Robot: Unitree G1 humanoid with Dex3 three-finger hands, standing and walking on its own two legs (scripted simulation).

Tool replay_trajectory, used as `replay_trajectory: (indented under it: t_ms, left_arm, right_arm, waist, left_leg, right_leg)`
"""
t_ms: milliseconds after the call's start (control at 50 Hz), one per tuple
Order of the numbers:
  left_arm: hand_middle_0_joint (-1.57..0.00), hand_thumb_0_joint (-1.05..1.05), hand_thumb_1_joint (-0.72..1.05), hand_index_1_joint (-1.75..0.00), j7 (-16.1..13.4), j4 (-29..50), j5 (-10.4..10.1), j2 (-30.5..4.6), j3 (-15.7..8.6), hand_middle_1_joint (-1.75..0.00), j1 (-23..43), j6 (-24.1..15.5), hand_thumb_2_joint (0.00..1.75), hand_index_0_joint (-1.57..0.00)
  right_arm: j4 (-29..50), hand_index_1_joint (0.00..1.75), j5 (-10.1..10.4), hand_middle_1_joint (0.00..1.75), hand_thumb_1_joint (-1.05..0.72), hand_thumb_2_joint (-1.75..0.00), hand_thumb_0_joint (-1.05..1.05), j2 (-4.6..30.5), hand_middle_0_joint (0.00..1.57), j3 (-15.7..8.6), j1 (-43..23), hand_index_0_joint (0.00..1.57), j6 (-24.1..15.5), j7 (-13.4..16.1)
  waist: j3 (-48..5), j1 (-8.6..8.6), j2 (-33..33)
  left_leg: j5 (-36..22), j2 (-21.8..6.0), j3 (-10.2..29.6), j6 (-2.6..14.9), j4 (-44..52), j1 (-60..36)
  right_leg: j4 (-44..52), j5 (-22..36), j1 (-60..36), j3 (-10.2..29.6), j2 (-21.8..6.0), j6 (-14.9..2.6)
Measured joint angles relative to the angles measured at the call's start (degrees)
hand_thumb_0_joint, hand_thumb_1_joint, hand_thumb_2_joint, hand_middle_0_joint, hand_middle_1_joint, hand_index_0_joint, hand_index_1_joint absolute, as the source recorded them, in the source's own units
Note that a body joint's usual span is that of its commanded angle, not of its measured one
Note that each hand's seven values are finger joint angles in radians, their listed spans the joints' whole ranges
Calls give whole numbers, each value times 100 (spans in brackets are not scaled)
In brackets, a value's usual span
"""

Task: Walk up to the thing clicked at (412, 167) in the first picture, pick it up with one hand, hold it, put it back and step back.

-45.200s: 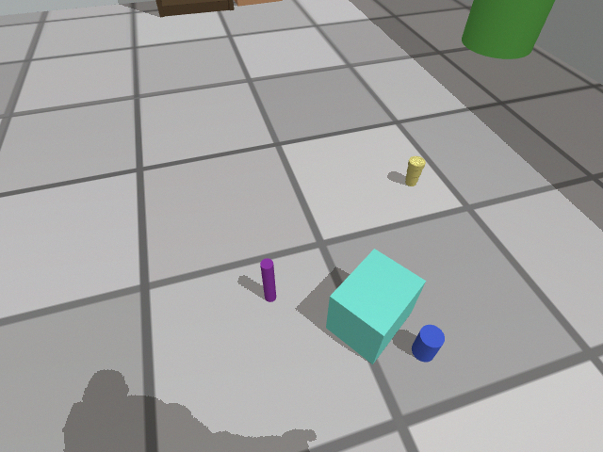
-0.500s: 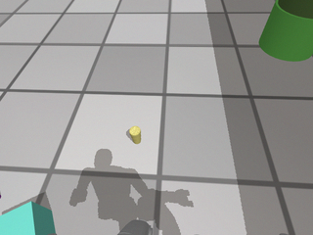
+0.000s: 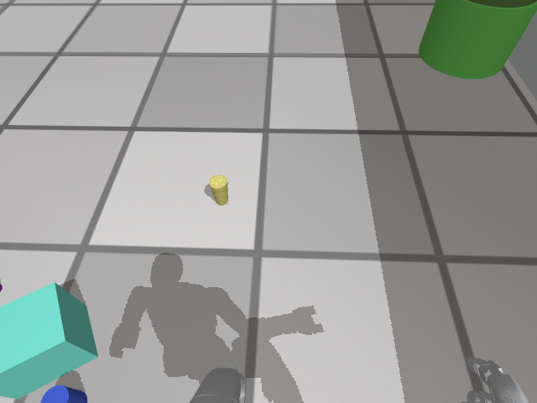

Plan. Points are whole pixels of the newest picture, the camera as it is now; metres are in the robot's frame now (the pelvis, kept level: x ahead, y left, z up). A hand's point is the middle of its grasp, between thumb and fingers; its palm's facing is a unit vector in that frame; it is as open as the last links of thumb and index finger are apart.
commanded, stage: step back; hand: left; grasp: from the side
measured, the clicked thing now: (220, 191) +0.98 +0.26 -0.68
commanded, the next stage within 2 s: stand in 1.12 s
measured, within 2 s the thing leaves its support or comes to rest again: neither
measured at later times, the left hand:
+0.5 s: hand out of the picture -0.02 +0.27 -0.13, palm faces +0.09 -0.92 -0.39, open 7.4 cm
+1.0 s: hand out of the picture +0.06 +0.28 -0.13, palm faces +0.09 -0.93 -0.35, open 7.4 cm
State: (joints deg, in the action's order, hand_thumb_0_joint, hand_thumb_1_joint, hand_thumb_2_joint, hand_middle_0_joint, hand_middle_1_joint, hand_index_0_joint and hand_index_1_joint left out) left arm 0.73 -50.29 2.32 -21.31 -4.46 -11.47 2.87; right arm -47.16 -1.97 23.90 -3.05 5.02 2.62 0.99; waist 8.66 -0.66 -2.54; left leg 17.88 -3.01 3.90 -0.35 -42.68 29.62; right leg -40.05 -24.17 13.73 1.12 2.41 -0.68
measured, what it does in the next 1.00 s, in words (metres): steps on the spot: left foot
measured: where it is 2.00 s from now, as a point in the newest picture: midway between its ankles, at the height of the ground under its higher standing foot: outside the picture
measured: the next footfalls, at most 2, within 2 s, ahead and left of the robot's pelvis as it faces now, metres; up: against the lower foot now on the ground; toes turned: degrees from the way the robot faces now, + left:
left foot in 0.26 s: +0.03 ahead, +0.14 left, +0.00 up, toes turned +7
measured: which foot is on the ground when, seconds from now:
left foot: up 0.00-0.24, down 0.26-1.00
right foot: down 0.00-1.00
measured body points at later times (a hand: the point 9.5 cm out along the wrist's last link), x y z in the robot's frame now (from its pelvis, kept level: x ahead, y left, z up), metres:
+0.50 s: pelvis -0.05 -0.01 +0.01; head -0.05 -0.01 +0.46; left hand -0.02 +0.32 -0.10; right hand +0.04 -0.31 -0.11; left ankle -0.06 +0.12 -0.71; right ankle -0.01 -0.12 -0.71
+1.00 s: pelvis +0.00 +0.01 +0.02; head +0.02 +0.03 +0.47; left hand +0.05 +0.33 -0.11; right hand +0.13 -0.27 -0.10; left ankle -0.01 +0.13 -0.71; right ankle -0.01 -0.12 -0.71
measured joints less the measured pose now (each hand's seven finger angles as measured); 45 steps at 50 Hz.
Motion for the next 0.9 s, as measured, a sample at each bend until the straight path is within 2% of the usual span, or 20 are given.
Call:
replay_trajectory:
  t_ms: [20, 60, 120, 180, 240, 260, 280, 300, 340, 380, 460, 500, 520, 560, 600, 680, 720, 760, 820, 900]
  left_arm:
    - [-20, 1, 90, -30, 12, -16, 23, 8, 15, -30, -89, 6, 90, -20]
    - [-20, 1, 90, -30, -12, -71, 32, 52, 40, -30, -222, 1, 90, -20]
    - [-20, 1, 90, -30, -39, -125, 70, 99, 25, -30, -308, -56, 90, -21]
    - [-20, 1, 90, -30, -41, -92, 103, 53, -8, -30, -310, -161, 90, -21]
    - [-20, 1, 90, -30, -28, -55, 83, -52, -27, -30, -257, -233, 90, -21]
    - [-20, 1, 90, -30, -22, -55, 67, -93, -19, -30, -233, -228, 90, -21]
    - [-20, 1, 90, -30, -24, -72, 56, -146, -19, -30, -194, -213, 90, -21]
    - [-20, 1, 90, -30, -31, -108, 33, -181, -17, -30, -189, -193, 90, -21]
    - [-20, 1, 90, -30, -22, -264, -21, -176, 2, -30, -226, -152, 90, -20]
    - [-20, 1, 90, -30, 12, -389, -62, -197, 16, -30, -241, -148, 90, -20]
    - [-20, 1, 90, -30, 66, -527, -83, -191, 12, -30, -244, -272, 90, -20]
    - [-20, 1, 90, -30, 44, -581, -54, -130, 2, -30, -214, -350, 90, -20]
    - [-20, 1, 90, -30, 26, -597, -24, -77, 5, -30, -194, -383, 90, -20]
    - [-20, 1, 90, -30, 22, -593, 11, -13, 33, -30, -167, -435, 90, -20]
    - [-20, 1, 90, -30, 11, -576, 10, 62, 56, -30, -120, -476, 90, -20]
    - [-20, 1, 90, -30, 13, -579, 3, 128, 119, -30, -58, -516, 90, -21]
    - [-20, 1, 90, -30, 23, -593, -25, 96, 150, -30, -25, -474, 90, -21]
    - [-20, 1, 90, -30, 3, -628, -72, 39, 178, -30, 15, -414, 90, -21]
    - [-20, 1, 90, -30, -29, -761, -151, -13, 211, -30, 82, -337, 90, -20]
    - [-20, 1, 90, -30, -54, -905, -173, -49, 239, -30, 224, -392, 90, -20]
  right_arm:
    - [-63, 30, 13, 30, -90, -90, 1, -29, 20, -18, 67, 21, 39, 24]
    - [-167, 30, 52, 30, -91, -90, 1, -15, 20, -17, 233, 21, 50, 30]
    - [-303, 30, 70, 30, -91, -90, 1, 38, 20, -19, 508, 21, -18, 1]
    - [-507, 30, 24, 30, -91, -90, 1, 31, 20, -23, 791, 20, -39, -57]
    - [-755, 30, -18, 30, -91, -90, 1, -36, 20, -26, 974, 20, -68, -131]
    - [-825, 30, -20, 30, -91, -90, 1, -65, 20, -34, 1007, 20, -103, -149]
    - [-905, 30, -28, 30, -91, -90, 1, -136, 20, -53, 982, 20, -144, -154]
    - [-952, 30, -44, 30, -91, -90, 1, -208, 20, -58, 958, 20, -185, -159]
    - [-947, 30, -59, 30, -91, -90, 1, -271, 20, -30, 976, 21, -265, -199]
    - [-925, 30, -69, 30, -91, -90, 1, -341, 20, 9, 955, 21, -342, -206]
    - [-883, 30, -70, 30, -90, -90, 1, -390, 21, 47, 851, 21, -377, -231]
    - [-875, 30, -37, 30, -90, -90, 1, -354, 21, 52, 780, 21, -319, -226]
    - [-879, 30, -17, 30, -90, -90, 1, -328, 21, 49, 760, 21, -285, -213]
    - [-923, 30, -5, 30, -90, -90, 1, -313, 20, 36, 731, 21, -236, -180]
    - [-946, 30, 11, 30, -90, -90, 1, -263, 20, 19, 709, 21, -251, -176]
    - [-1001, 30, 2, 30, -91, -90, 1, -155, 20, -34, 664, 21, -332, -199]
    - [-1032, 30, -9, 30, -91, -90, 1, -136, 20, -57, 647, 20, -380, -201]
    - [-1099, 30, -43, 30, -91, -90, 1, -191, 20, -74, 567, 20, -410, -163]
    - [-1170, 30, -26, 30, -91, -90, 1, -297, 20, -4, 458, 20, -411, -161]
    - [-1262, 30, 25, 30, -91, -90, 1, -439, 20, 99, 261, 21, -387, -150]
  waist:
    - [-77, -72, 95]
    - [-179, -145, 188]
    - [-267, -132, 155]
    - [-348, -120, 117]
    - [-418, -105, 154]
    - [-432, -90, 190]
    - [-375, -98, 325]
    - [-340, -122, 454]
    - [-460, -50, 461]
    - [-512, 16, 464]
    - [-566, 71, 413]
    - [-555, 58, 277]
    - [-565, 59, 174]
    - [-628, 7, 148]
    - [-606, -48, 158]
    - [-553, -95, 158]
    - [-523, -75, 206]
    - [-451, -82, 363]
    - [-476, -56, 420]
    - [-477, -27, 394]
  left_leg:
    - [451, 246, 140, -25, -448, 114]
    - [657, 645, 344, -28, -1359, 252]
    - [567, 818, 340, -44, -1934, 112]
    - [708, 655, 142, -78, -1388, -420]
    - [980, 439, -107, -49, -114, -1127]
    - [782, 417, -174, -6, 427, -1392]
    - [239, 506, -234, 23, 738, -1536]
    - [16, 588, -313, 46, 852, -1617]
    - [4, 570, -318, 158, 866, -1592]
    - [-34, 507, -310, 197, 977, -1651]
    - [-44, 346, -302, 80, 995, -1686]
    - [115, 198, -253, -6, 723, -1614]
    - [323, 150, -143, 19, 519, -1540]
    - [851, 263, -15, 56, -66, -1292]
    - [932, 357, -21, 72, -472, -1090]
    - [774, 239, -215, 64, -59, -1024]
    - [341, 208, -329, 48, 660, -1235]
    - [-326, 310, -454, 31, 928, -1380]
    - [-149, 280, -520, 67, 863, -1409]
    - [-80, 166, -521, 40, 942, -1527]
  right_leg:
    - [-65, 28, 97, 57, -86, -39]
    - [23, 173, 158, 106, -235, -56]
    - [231, 393, 187, 10, -336, -36]
    - [293, 473, 226, -175, -381, -62]
    - [203, 454, 297, -375, -469, -48]
    - [121, 424, 339, -420, -520, -15]
    - [10, 386, 361, -381, -630, 15]
    - [-83, 309, 379, -259, -681, 0]
    - [-392, -195, 512, -120, -540, -18]
    - [-668, -263, 604, -57, -428, -31]
    - [39, 14, 363, -147, -380, -38]
    - [571, 714, 130, -223, -254, -29]
    - [605, 834, 99, -293, -175, -31]
    - [541, 744, 130, -339, -170, -97]
    - [578, 701, 86, -355, -236, -130]
    - [682, 700, 14, -387, -353, -8]
    - [563, 596, 35, -393, -432, 69]
    - [355, 455, 70, -286, -560, 142]
    - [430, 380, 11, -144, -473, 62]
    - [825, 574, -229, -135, -360, 182]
